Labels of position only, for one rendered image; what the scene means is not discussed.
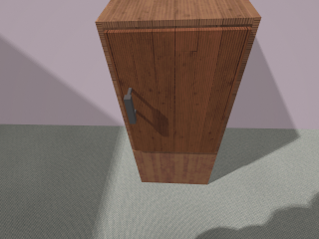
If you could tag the handle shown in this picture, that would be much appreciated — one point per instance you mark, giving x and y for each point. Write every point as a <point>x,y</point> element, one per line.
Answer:
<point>131,112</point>

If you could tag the cupboard door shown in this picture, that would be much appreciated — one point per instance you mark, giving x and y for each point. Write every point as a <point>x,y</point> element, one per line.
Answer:
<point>182,81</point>

